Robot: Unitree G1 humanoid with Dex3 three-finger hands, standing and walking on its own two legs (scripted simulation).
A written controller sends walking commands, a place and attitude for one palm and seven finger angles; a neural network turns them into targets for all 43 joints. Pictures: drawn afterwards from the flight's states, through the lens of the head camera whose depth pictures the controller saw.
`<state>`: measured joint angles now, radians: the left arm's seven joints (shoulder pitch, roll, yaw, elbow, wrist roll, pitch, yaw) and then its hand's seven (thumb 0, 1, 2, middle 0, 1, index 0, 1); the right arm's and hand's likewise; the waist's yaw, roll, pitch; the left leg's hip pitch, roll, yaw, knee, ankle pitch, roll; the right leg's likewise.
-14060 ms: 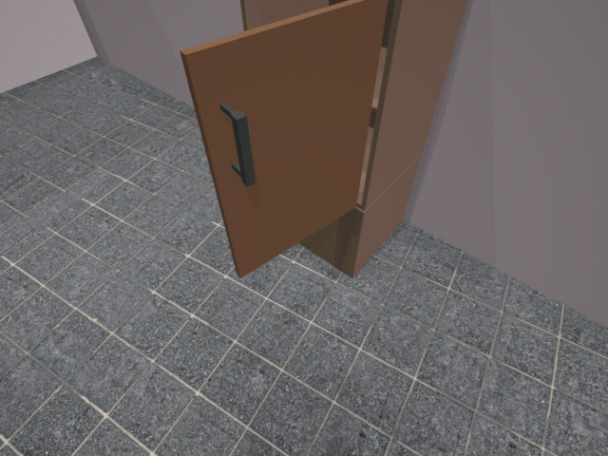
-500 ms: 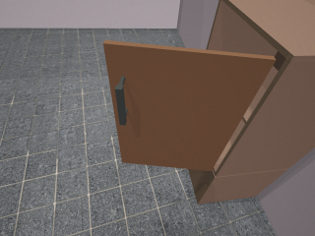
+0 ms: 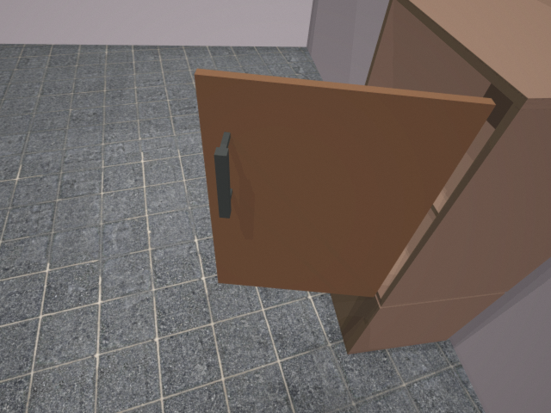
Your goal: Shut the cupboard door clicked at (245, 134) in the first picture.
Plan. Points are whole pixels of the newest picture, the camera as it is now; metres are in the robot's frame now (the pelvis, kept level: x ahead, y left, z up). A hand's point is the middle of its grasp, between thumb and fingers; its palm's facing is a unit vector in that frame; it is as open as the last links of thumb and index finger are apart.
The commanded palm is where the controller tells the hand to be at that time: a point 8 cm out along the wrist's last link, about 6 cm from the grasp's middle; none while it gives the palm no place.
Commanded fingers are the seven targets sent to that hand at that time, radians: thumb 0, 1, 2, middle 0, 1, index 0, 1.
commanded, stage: look again from close up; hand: left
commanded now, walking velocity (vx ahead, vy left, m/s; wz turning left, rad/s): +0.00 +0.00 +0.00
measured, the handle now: (225, 177) +0.46 +0.12 +0.08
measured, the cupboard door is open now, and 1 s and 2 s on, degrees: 78 78 78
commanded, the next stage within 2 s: shuffle to correct the standing spot in 0.58 s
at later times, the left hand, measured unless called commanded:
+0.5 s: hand out of the picture -0.03 +0.15 -0.18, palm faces +0.00 -0.99 -0.14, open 7.4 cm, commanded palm none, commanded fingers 0.00 0.90 0.90 -0.20 -0.30 -0.20 -0.30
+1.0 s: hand out of the picture -0.02 +0.11 -0.18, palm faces -0.01 -0.99 -0.14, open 7.4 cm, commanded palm none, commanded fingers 0.00 0.90 0.90 -0.20 -0.30 -0.20 -0.30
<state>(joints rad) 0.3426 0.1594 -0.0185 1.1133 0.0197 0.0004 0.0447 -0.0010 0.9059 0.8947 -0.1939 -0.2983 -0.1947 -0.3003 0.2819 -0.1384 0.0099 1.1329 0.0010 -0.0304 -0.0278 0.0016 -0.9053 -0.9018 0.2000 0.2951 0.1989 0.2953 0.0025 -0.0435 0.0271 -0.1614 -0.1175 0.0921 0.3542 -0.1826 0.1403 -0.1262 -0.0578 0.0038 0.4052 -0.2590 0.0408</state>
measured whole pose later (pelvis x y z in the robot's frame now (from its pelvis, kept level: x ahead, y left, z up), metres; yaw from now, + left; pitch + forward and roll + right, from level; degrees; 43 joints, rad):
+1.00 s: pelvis +0.00 -0.05 +0.00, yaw -1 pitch +0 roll +1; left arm 0.33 0.14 0.02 1.09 0.03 0.03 0.02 0.00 0.91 0.89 -0.19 -0.30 -0.19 -0.30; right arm 0.28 -0.11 -0.02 1.14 -0.01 -0.02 -0.05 0.00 -0.91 -0.90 0.20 0.30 0.20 0.30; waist -0.01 -0.05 0.03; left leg -0.21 -0.06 0.10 0.42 -0.22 0.09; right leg -0.23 -0.03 -0.01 0.56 -0.35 -0.01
